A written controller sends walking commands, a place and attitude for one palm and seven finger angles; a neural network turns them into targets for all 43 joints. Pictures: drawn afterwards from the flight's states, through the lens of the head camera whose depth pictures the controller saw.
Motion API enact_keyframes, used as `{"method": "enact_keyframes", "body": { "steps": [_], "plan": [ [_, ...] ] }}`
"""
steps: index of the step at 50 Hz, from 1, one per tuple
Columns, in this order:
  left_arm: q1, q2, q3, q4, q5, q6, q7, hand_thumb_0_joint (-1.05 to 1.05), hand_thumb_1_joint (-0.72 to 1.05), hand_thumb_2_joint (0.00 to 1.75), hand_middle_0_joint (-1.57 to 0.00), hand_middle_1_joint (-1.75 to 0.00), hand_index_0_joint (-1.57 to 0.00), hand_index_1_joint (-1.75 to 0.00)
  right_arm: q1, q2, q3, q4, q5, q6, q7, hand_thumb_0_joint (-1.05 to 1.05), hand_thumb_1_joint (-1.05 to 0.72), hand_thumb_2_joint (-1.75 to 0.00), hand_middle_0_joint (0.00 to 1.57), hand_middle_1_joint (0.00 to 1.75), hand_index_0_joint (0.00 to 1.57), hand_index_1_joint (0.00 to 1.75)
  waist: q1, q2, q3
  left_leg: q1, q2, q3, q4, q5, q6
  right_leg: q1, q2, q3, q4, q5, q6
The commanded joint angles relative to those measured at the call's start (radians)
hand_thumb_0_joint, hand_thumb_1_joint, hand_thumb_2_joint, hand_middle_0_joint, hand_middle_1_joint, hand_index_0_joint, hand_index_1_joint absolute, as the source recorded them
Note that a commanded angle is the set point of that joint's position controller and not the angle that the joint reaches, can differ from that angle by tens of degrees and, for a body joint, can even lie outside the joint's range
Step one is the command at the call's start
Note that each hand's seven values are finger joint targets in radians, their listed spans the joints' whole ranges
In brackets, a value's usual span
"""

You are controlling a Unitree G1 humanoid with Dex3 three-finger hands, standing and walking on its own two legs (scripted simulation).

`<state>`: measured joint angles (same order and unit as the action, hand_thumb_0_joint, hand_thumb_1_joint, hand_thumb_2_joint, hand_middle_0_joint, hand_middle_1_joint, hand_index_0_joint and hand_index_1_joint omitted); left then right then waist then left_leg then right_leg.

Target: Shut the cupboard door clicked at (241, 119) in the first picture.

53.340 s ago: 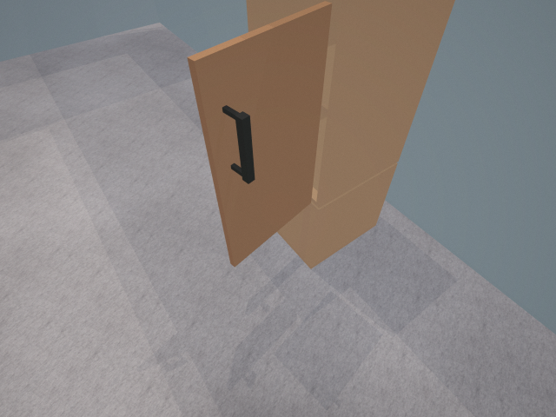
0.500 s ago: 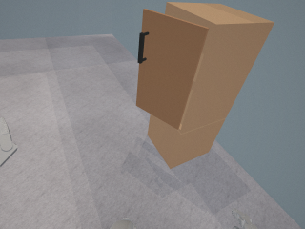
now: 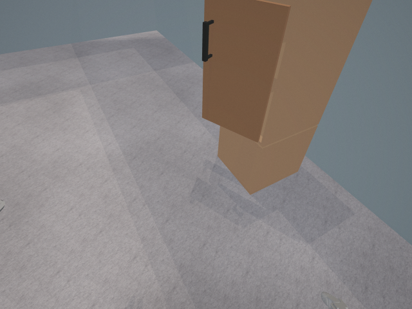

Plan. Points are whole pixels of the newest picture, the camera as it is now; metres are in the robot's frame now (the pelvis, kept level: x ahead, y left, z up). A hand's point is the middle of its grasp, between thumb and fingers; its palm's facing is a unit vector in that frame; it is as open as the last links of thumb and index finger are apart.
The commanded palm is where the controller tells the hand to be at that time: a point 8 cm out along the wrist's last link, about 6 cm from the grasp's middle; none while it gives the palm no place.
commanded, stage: stop stepping back and stand still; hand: left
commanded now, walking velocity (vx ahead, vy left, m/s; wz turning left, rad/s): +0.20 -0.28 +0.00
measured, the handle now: (208, 41) +1.09 +0.04 +0.09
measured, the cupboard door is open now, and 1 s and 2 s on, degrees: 25 25 25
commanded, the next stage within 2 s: let the arm hang, fingers relaxed in 1.62 s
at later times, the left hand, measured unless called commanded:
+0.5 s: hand out of the picture +0.16 +0.28 +0.20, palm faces +0.56 -0.69 -0.47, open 7.4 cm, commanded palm +0.10 +0.31 +0.19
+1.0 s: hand (5, 207) +0.21 +0.30 +0.17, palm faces +0.43 -0.73 -0.53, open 7.4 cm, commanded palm +0.15 +0.33 +0.19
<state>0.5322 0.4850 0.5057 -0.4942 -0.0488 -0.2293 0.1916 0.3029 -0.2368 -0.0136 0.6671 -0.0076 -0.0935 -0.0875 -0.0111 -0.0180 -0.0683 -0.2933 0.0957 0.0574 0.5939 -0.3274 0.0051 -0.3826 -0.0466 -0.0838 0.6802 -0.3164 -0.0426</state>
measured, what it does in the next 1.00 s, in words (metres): steps on the spot: left foot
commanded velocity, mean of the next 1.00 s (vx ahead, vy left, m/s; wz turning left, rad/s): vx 0.05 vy -0.02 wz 0.00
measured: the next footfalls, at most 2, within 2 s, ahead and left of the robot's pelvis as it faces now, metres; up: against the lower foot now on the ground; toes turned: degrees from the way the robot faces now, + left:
left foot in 0.50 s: +0.02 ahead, +0.13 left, +0.00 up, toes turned +8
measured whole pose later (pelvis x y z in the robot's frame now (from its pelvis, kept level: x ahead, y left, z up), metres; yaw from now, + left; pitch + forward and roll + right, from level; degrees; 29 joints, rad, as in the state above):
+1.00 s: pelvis +0.02 +0.02 +0.01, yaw +3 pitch +1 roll -1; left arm 0.59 0.45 0.44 -0.47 -0.05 -0.20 0.18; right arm 0.18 -0.20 0.00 0.60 0.02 -0.03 -0.06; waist -0.02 0.01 0.03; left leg -0.21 0.03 0.09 0.52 -0.33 0.01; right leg -0.25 0.02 -0.07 0.50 -0.27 -0.04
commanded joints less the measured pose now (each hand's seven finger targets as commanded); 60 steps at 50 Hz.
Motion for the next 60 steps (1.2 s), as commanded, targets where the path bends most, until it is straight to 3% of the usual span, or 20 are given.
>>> {"method": "enact_keyframes", "body": {
  "steps": [1,3,5,8,9,11,12,15,18,22,23,25,26,27,28,31,34,36,44,60],
  "plan": [
    [-0.230,0.128,0.026,-0.120,0.021,-0.026,-0.010,0.00,0.90,0.90,-0.20,-0.30,-0.20,-0.30,-0.150,-0.121,-0.049,-0.159,0.010,-0.027,-0.015,0.00,-0.90,-0.90,0.20,0.30,0.20,0.30,-0.020,0.116,0.128,0.150,0.337,-0.433,-0.355,0.101,0.188,-0.297,0.029,0.029,0.269,-0.128,0.057],
    [-0.217,0.140,0.027,-0.163,0.025,-0.009,-0.028,0.00,0.90,0.90,-0.20,-0.30,-0.20,-0.30,-0.165,-0.106,-0.052,-0.148,0.011,-0.028,0.003,0.00,-0.90,-0.90,0.20,0.30,0.20,0.30,-0.016,0.171,0.122,-0.099,0.283,-0.347,-0.370,-0.277,0.191,-0.097,-0.006,0.062,0.236,-0.070,0.047],
    [-0.199,0.055,-0.044,-0.210,0.032,-0.008,-0.025,0.00,0.90,0.90,-0.20,-0.30,-0.20,-0.30,-0.201,-0.098,-0.040,-0.168,0.015,-0.029,0.021,0.00,-0.90,-0.90,0.20,0.30,0.20,0.30,0.002,0.257,0.152,-0.270,0.221,-0.190,-0.350,-0.400,0.145,0.118,0.018,0.012,0.100,-0.008,0.049],
    [-0.159,0.139,0.014,-0.306,0.042,0.004,-0.004,0.00,0.90,0.90,-0.20,-0.30,-0.20,-0.30,-0.216,-0.097,-0.037,-0.189,0.012,-0.024,0.029,0.00,-0.90,-0.90,0.20,0.30,0.20,0.30,0.026,0.244,0.086,-0.385,0.120,-0.065,-0.169,-0.484,0.078,0.329,0.083,-0.018,-0.006,-0.115,0.025],
    [-0.150,0.135,0.018,-0.312,0.039,0.006,0.001,0.00,0.90,0.90,-0.20,-0.30,-0.20,-0.30,-0.226,-0.085,-0.036,-0.194,0.009,-0.018,0.030,0.00,-0.90,-0.90,0.20,0.30,0.20,0.30,0.030,0.172,0.093,-0.422,0.064,-0.021,-0.002,-0.488,0.054,0.312,0.037,0.063,-0.093,-0.213,-0.018],
    [-0.154,0.201,0.081,-0.340,0.027,-0.003,0.016,0.00,0.90,0.90,-0.20,-0.30,-0.20,-0.30,-0.215,-0.061,-0.045,-0.199,0.011,-0.021,0.027,0.00,-0.90,-0.90,0.20,0.30,0.20,0.30,0.025,-0.147,0.088,-0.386,-0.099,0.023,0.554,-0.287,0.015,0.104,-0.266,0.674,-0.494,-0.543,-0.193],
    [-0.187,0.211,0.099,-0.354,0.022,-0.020,0.021,0.00,0.90,0.90,-0.20,-0.30,-0.20,-0.30,-0.205,-0.068,-0.047,-0.185,0.004,-0.028,0.024,0.00,-0.90,-0.90,0.20,0.30,0.20,0.30,0.010,-0.088,0.083,-0.375,-0.069,-0.053,0.667,-0.204,0.014,0.072,-0.317,0.719,-0.547,-0.548,-0.213],
    [-0.074,0.170,0.112,-0.265,0.012,-0.028,0.016,0.00,0.90,0.90,-0.20,-0.30,-0.20,-0.30,-0.179,-0.056,-0.037,-0.164,-0.005,-0.008,0.021,0.00,-0.90,-0.90,0.20,0.30,0.20,0.30,-0.007,0.039,0.072,-0.325,-0.019,-0.081,0.610,-0.066,-0.003,0.036,-0.276,0.559,-0.500,-0.412,-0.195],
    [-0.077,0.122,0.081,-0.173,0.005,-0.037,0.013,0.00,0.90,0.90,-0.20,-0.30,-0.20,-0.30,-0.178,-0.053,-0.031,-0.159,0.002,-0.006,0.013,0.00,-0.90,-0.90,0.20,0.30,0.20,0.30,-0.003,-0.034,0.027,-0.191,-0.017,-0.033,0.315,-0.071,0.010,0.077,-0.234,0.360,-0.448,-0.250,-0.147],
    [-0.038,0.083,0.027,-0.110,0.014,-0.025,0.027,0.00,0.90,0.90,-0.20,-0.30,-0.20,-0.30,-0.150,-0.061,-0.024,-0.165,0.006,-0.028,0.001,0.00,-0.90,-0.90,0.20,0.30,0.20,0.30,0.007,-0.079,-0.020,0.054,-0.085,0.058,-0.078,-0.021,0.037,0.098,-0.151,0.241,-0.371,-0.197,-0.079],
    [-0.023,0.057,-0.001,-0.106,0.011,-0.023,0.025,0.00,0.90,0.90,-0.20,-0.30,-0.20,-0.30,-0.148,-0.074,-0.030,-0.173,0.010,-0.036,-0.003,0.00,-0.90,-0.90,0.20,0.30,0.20,0.30,0.000,-0.002,-0.012,0.109,-0.066,0.036,-0.168,0.021,0.046,0.092,-0.122,0.207,-0.296,-0.121,-0.052],
    [-0.056,0.069,-0.001,-0.169,0.011,-0.040,0.023,0.00,0.90,0.90,-0.20,-0.30,-0.20,-0.30,-0.158,-0.116,-0.042,-0.190,0.007,-0.032,-0.002,0.00,-0.90,-0.90,0.20,0.30,0.20,0.30,0.005,0.160,-0.006,0.164,0.139,-0.275,-0.276,0.048,0.123,-0.002,-0.007,0.122,-0.084,-0.023,0.027],
    [-0.079,0.091,0.009,-0.180,0.019,-0.044,0.020,0.00,0.90,0.90,-0.20,-0.30,-0.20,-0.30,-0.168,-0.107,-0.037,-0.190,0.015,-0.030,0.004,0.00,-0.90,-0.90,0.20,0.30,0.20,0.30,0.016,0.155,0.006,0.155,0.219,-0.355,-0.284,0.162,0.156,-0.025,0.017,0.077,-0.053,-0.013,0.058],
    [-0.060,0.103,0.023,-0.149,0.019,-0.040,0.012,0.00,0.90,0.90,-0.20,-0.30,-0.20,-0.30,-0.175,-0.104,-0.036,-0.180,0.020,-0.028,0.007,0.00,-0.90,-0.90,0.20,0.30,0.20,0.30,0.021,0.111,0.004,0.090,0.208,-0.299,-0.283,0.165,0.144,0.036,0.022,0.081,-0.073,-0.029,0.067],
    [-0.080,0.157,0.062,-0.176,0.026,-0.033,0.007,0.00,0.90,0.90,-0.20,-0.30,-0.20,-0.30,-0.192,-0.093,-0.026,-0.166,0.009,-0.030,0.001,0.00,-0.90,-0.90,0.20,0.30,0.20,0.30,0.019,0.164,0.021,0.016,0.175,-0.231,-0.281,0.134,0.124,0.100,0.012,0.072,-0.102,0.017,0.060],
    [-0.098,0.118,0.036,-0.215,0.028,-0.031,0.008,0.00,0.90,0.90,-0.20,-0.30,-0.20,-0.30,-0.185,-0.086,-0.024,-0.177,0.023,-0.036,0.008,0.00,-0.90,-0.90,0.20,0.30,0.20,0.30,0.009,0.130,0.048,-0.099,0.067,-0.098,-0.197,0.101,0.074,0.258,-0.011,0.118,-0.205,0.198,0.038],
    [-0.037,0.133,0.058,-0.242,0.018,-0.040,0.017,0.00,0.90,0.90,-0.20,-0.30,-0.20,-0.30,-0.162,-0.077,-0.034,-0.179,0.027,-0.031,0.022,0.00,-0.90,-0.90,0.20,0.30,0.20,0.30,-0.003,0.038,-0.053,-0.061,-0.026,-0.030,-0.031,0.149,0.023,0.317,-0.143,0.303,-0.267,0.364,-0.030],
    [-0.001,0.138,0.070,-0.236,0.013,-0.043,0.025,0.00,0.90,0.90,-0.20,-0.30,-0.20,-0.30,-0.158,-0.066,-0.029,-0.180,0.027,-0.020,0.027,0.00,-0.90,-0.90,0.20,0.30,0.20,0.30,-0.005,0.003,-0.080,-0.065,-0.051,-0.028,-0.015,0.108,0.009,0.358,-0.195,0.336,-0.286,0.464,-0.053],
    [0.103,0.117,0.080,-0.136,-0.002,-0.029,0.009,0.00,0.90,0.90,-0.20,-0.30,-0.20,-0.30,-0.167,-0.074,-0.028,-0.193,0.030,0.023,0.016,0.00,-0.90,-0.90,0.20,0.30,0.20,0.30,-0.008,0.038,-0.080,0.069,0.038,-0.065,-0.110,0.571,0.022,0.324,-0.043,0.119,-0.165,0.634,0.032],
    [0.019,0.108,0.058,-0.204,0.004,-0.029,0.008,0.00,0.90,0.90,-0.20,-0.30,-0.20,-0.30,-0.168,-0.073,-0.020,-0.214,0.025,0.002,0.006,0.00,-0.90,-0.90,0.20,0.30,0.20,0.30,0.007,0.136,-0.020,-0.022,0.042,-0.077,-0.232,0.245,0.025,0.304,-0.006,0.106,-0.213,0.330,0.039]
  ]
}}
